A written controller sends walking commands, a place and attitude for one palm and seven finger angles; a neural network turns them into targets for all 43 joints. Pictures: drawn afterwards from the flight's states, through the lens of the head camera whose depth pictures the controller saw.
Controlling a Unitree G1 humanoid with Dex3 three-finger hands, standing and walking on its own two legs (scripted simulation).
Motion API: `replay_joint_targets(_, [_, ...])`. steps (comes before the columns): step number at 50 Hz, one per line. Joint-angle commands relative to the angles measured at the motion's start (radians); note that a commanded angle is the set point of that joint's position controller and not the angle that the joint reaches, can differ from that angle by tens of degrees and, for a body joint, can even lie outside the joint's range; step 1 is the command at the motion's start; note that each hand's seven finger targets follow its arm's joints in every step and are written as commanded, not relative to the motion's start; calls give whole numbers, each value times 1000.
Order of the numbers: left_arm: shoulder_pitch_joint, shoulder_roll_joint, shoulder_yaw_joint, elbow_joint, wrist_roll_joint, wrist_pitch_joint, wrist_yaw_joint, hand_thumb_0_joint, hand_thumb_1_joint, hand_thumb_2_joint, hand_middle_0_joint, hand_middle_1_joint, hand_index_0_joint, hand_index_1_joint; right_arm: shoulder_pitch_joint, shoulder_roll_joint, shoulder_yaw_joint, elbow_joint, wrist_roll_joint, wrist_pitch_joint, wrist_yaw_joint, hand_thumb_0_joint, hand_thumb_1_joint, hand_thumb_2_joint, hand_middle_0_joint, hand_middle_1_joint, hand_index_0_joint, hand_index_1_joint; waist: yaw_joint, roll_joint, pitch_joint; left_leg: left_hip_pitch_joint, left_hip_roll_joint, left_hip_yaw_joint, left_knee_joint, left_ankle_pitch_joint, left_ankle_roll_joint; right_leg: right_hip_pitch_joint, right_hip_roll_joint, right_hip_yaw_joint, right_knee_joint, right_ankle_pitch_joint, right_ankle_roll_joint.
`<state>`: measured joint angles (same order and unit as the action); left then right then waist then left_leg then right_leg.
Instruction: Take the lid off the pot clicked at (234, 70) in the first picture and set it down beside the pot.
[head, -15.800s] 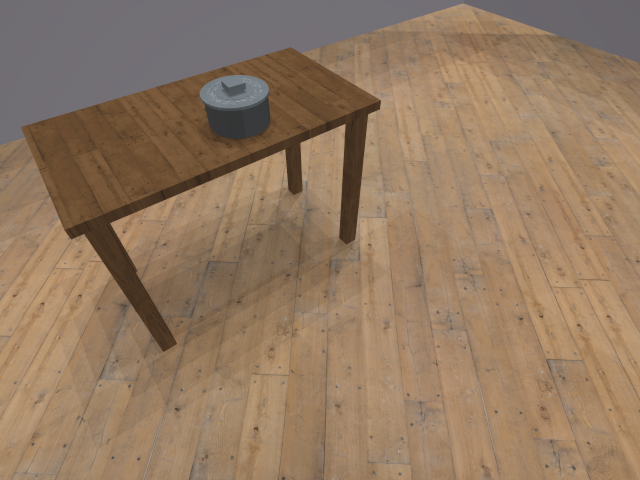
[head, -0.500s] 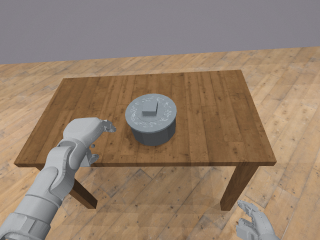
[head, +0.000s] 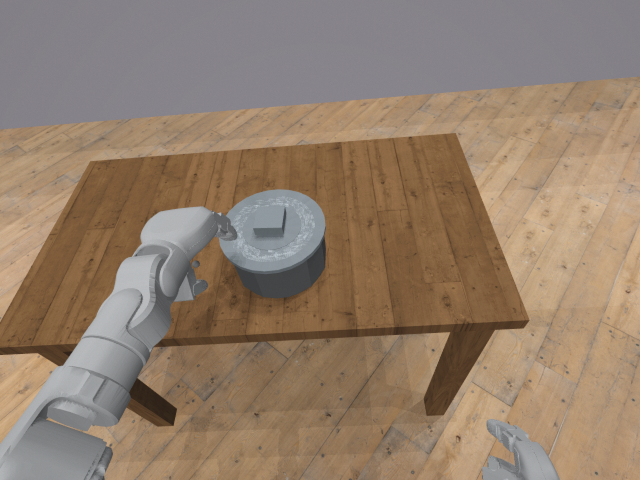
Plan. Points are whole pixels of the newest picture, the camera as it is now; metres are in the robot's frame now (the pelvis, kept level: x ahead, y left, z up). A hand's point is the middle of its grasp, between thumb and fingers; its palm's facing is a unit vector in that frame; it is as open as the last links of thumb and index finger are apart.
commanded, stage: move the open hand above the knob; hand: left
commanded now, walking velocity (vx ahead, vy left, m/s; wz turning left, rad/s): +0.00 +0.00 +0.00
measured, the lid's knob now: (270, 220) +0.51 +0.11 -0.01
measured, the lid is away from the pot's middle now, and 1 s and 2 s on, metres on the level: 0.00 0.00 0.00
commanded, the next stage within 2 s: lower the open fingers around the knob in 1.44 s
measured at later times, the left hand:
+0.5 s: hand (229, 228) +0.44 +0.15 +0.06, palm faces -0.31 -0.07 -0.95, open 10.0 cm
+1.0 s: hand (262, 204) +0.48 +0.11 +0.07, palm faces -0.34 -0.07 -0.94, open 10.0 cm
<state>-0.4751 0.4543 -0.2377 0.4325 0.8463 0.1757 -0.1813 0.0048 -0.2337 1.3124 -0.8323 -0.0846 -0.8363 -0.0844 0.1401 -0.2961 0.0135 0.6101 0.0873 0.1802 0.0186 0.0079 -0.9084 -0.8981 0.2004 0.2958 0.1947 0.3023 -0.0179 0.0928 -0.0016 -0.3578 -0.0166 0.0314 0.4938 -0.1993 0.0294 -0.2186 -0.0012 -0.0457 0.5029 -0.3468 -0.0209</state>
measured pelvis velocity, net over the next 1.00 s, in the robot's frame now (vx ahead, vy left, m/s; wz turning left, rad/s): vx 0.00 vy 0.02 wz -0.05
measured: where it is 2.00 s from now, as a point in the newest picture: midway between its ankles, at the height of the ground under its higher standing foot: outside the picture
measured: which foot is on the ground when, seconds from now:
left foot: down 0.00-1.00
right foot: down 0.00-1.00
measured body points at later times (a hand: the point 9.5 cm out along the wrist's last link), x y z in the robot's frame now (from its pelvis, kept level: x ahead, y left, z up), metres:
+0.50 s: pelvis +0.00 +0.01 +0.00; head +0.04 -0.02 +0.44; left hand +0.45 +0.15 +0.12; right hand +0.13 -0.23 -0.14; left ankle +0.03 +0.11 -0.74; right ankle -0.06 -0.10 -0.74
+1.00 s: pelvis +0.00 +0.02 +0.00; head +0.05 -0.01 +0.44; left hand +0.49 +0.11 +0.12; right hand +0.00 -0.25 -0.15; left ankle +0.03 +0.11 -0.74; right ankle -0.06 -0.10 -0.74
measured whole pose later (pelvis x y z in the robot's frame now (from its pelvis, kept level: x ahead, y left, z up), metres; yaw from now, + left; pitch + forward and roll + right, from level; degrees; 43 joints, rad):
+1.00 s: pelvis +0.00 +0.02 +0.00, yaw -3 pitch +10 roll +0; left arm -1.04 0.29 -0.26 1.12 0.89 0.29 -0.09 0.00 -0.23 1.31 -0.83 -0.08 -0.83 -0.08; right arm 0.31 -0.28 -0.02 0.75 0.06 0.12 0.00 0.00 -0.91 -0.90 0.20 0.30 0.20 0.30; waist -0.13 0.08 -0.07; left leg -0.51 0.00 0.08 0.53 -0.20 0.05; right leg -0.39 0.00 0.00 0.54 -0.33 0.00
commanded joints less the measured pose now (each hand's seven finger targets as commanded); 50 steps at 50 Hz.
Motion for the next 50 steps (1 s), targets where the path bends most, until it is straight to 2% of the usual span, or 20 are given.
replay_joint_targets(1, [-487,246,129,-168,12,2,39,0,-242,1311,-823,-81,-823,-81,-79,-98,-40,-135,1,-37,-13,0,-900,-900,200,300,200,300,-16,-80,-378,255,-31,-21,10,270,56,17,2,44,-54,509,-1])
replay_joint_targets(3, [-517,192,87,-194,15,2,40,0,-242,1311,-823,-81,-823,-81,-74,-88,-45,-136,0,-39,-7,0,-900,-900,200,300,200,300,-23,-35,-423,310,-26,-32,28,336,54,-12,8,32,-36,530,-5])
replay_joint_targets(6, [-422,199,117,-32,7,12,39,0,-242,1311,-823,-81,-823,-81,-43,-98,-42,-121,3,-36,1,0,-900,-900,200,300,200,300,-16,-120,-363,244,-27,-22,35,336,54,-7,10,29,-36,566,0])
replay_joint_targets(13, [-630,147,64,-69,24,31,52,0,-242,1311,-823,-81,-823,-81,-40,-91,-53,-111,1,-23,11,0,-900,-900,200,300,200,300,-37,-69,-432,308,-17,-40,48,387,52,-62,17,16,-16,535,-6])
replay_joint_targets(15, [-603,175,106,22,29,34,59,0,-242,1311,-823,-81,-823,-81,-24,-97,-50,-100,0,-27,12,0,-900,-900,200,300,200,300,-26,-136,-441,286,-19,-40,53,393,53,-53,20,16,-15,549,-5])
replay_joint_targets(19, [-715,83,20,128,41,61,66,0,-242,1311,-823,-81,-823,-81,-16,-93,-49,-71,3,-17,8,0,-900,-900,200,300,200,300,-51,-140,-397,249,-18,-26,41,311,47,-102,20,6,-18,495,-2])
replay_joint_targets(20, [-771,123,53,97,43,56,68,0,-242,1311,-823,-81,-823,-81,-16,-98,-52,-71,-1,-18,7,0,-900,-900,200,300,200,300,-47,-130,-426,262,-15,-33,40,324,49,-88,17,12,-19,493,-8])
replay_joint_targets(24, [-870,63,4,148,50,57,77,0,-242,1311,-823,-81,-823,-81,15,-91,-57,-50,-6,-28,1,0,-900,-900,200,300,200,300,-69,-65,-479,337,-11,-53,45,336,44,-153,26,0,-10,431,-11])
replay_joint_targets(27, [-865,53,15,273,44,66,84,0,-242,1311,-823,-81,-823,-81,42,-97,-58,-26,-10,-30,-2,0,-900,-900,200,300,200,300,-71,-130,-440,281,-8,-42,41,304,46,-153,27,2,-16,430,-8])
replay_joint_targets(29, [-895,1,-28,338,46,79,89,0,-242,1311,-823,-81,-823,-81,53,-97,-57,-14,-9,-32,-4,0,-900,-900,200,300,200,300,-83,-129,-419,259,-9,-39,33,273,43,-179,28,1,-18,401,-8])
replay_joint_targets(30, [-931,7,-14,348,47,79,90,0,-242,1311,-823,-81,-823,-81,59,-99,-62,-8,-13,-36,-7,0,-900,-900,200,300,200,300,-89,-158,-421,248,-6,-39,39,268,47,-179,26,5,-22,403,-8])
replay_joint_targets(32, [-1005,30,-8,353,48,84,99,0,-242,1311,-823,-81,-823,-81,75,-105,-61,2,-15,-44,-14,0,-900,-900,200,300,200,300,-97,-113,-448,261,-9,-34,34,252,47,-178,26,13,-22,398,-7])
replay_joint_targets(35, [-1071,31,3,373,52,78,110,0,-242,1311,-823,-81,-823,-81,99,-103,-66,15,-19,-64,-22,0,-900,-900,200,300,200,300,-105,-114,-488,282,-1,-49,40,269,46,-195,29,14,-19,382,-9])
replay_joint_targets(37, [-1076,-6,-24,464,55,96,121,0,-242,1311,-823,-81,-823,-81,130,-107,-68,45,-19,-72,-23,0,-900,-900,200,300,200,300,-120,-122,-451,265,3,-46,35,234,44,-236,35,8,-21,344,-6])
replay_joint_targets(39, [-1034,25,11,543,57,116,128,0,-242,1311,-823,-81,-823,-81,141,-115,-64,50,-21,-76,-22,0,-900,-900,200,300,200,300,-107,-137,-429,222,2,-43,25,215,41,-228,36,9,-22,329,-7])
replay_joint_targets(40, [-1029,65,54,536,54,115,129,0,-242,1311,-823,-81,-823,-81,137,-118,-64,42,-24,-81,-24,0,-900,-900,200,300,200,300,-96,-150,-462,208,3,-41,25,228,44,-188,31,18,-22,359,-7])
replay_joint_targets(44, [-1088,40,14,469,79,108,128,0,-242,1311,-823,-81,-823,-81,152,-110,-72,34,-25,-96,-24,0,-900,-900,200,300,200,300,-102,-87,-533,271,4,-37,36,280,45,-181,34,18,-17,408,-7])
replay_joint_targets(45, [-1048,37,28,510,74,110,124,0,-242,1311,-823,-81,-823,-81,156,-107,-75,32,-26,-99,-25,0,-900,-900,200,300,200,300,-102,-138,-517,242,4,-38,42,292,49,-168,36,19,-22,424,-6])
replay_joint_targets(47, [-1059,36,16,542,68,119,124,0,-242,1311,-823,-81,-823,-81,168,-117,-74,47,-23,-100,-29,0,-900,-900,200,300,200,300,-114,-145,-457,212,5,-25,27,227,50,-195,38,18,-36,379,0])
replay_joint_targets(50, [-1081,47,31,509,59,107,123,0,-242,1311,-823,-81,-823,-81,169,-117,-74,41,-22,-113,-33,0,-900,-900,200,300,200,300,-111,-131,-476,221,5,-30,25,236,52,-188,36,20,-35,379,-3])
